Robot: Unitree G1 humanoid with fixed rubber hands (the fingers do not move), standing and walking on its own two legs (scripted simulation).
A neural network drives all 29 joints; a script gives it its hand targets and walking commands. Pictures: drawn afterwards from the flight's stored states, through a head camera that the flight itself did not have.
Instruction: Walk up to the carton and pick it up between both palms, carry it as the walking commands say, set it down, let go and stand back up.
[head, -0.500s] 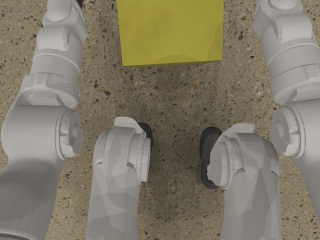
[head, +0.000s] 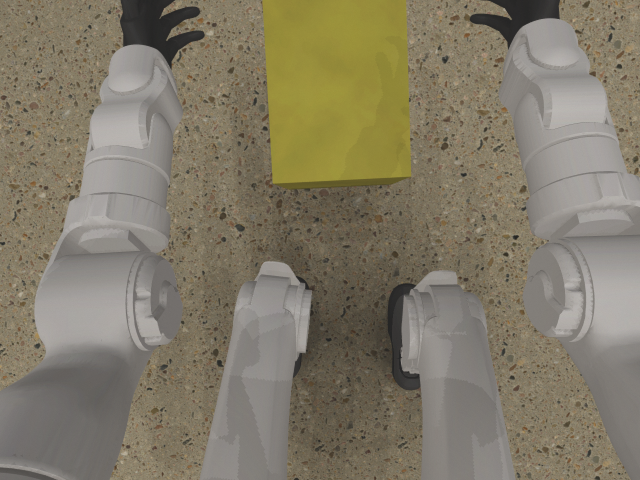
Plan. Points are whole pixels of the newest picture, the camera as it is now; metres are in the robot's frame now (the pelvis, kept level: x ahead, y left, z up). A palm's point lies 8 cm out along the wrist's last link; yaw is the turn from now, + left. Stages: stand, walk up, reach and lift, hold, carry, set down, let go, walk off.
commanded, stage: set down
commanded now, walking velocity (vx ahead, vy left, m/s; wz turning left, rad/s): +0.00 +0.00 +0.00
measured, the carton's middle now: (336, 97) +0.57 +0.04 -0.38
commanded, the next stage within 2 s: let go in 0.72 s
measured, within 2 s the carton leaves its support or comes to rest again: neither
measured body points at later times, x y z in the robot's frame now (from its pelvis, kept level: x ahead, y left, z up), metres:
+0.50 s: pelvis +0.02 +0.00 +0.14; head +0.33 +0.02 +0.47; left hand +0.54 +0.23 +0.05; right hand +0.57 -0.15 +0.04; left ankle +0.10 +0.12 -0.44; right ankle +0.10 -0.12 -0.44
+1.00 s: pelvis +0.06 +0.00 +0.23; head +0.36 +0.01 +0.56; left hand +0.50 +0.23 +0.09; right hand +0.52 -0.16 +0.09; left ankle +0.10 +0.12 -0.44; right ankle +0.10 -0.12 -0.44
